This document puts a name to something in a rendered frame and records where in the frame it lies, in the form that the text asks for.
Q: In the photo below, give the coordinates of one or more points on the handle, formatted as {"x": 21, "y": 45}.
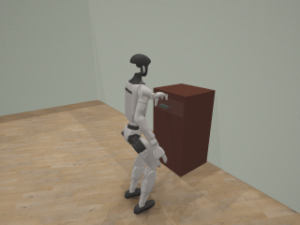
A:
{"x": 164, "y": 106}

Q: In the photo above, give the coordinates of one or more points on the right robot forearm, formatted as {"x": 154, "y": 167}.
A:
{"x": 147, "y": 132}

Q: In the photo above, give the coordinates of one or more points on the left robot foot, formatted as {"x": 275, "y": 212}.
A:
{"x": 129, "y": 194}

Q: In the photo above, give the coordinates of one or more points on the left robot forearm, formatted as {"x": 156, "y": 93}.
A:
{"x": 154, "y": 96}

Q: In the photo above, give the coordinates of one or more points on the right robot hand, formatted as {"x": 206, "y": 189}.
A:
{"x": 157, "y": 154}

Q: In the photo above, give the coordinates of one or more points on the drawer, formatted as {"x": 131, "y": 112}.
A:
{"x": 176, "y": 108}

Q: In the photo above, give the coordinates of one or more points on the left robot hand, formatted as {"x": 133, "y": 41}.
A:
{"x": 160, "y": 95}

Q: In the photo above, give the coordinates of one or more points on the right robot upper arm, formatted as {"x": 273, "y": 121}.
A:
{"x": 144, "y": 94}

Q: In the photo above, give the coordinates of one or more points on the robot left thigh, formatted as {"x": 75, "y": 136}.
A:
{"x": 139, "y": 162}

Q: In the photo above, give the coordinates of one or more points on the cabinet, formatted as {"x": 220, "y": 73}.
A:
{"x": 185, "y": 140}

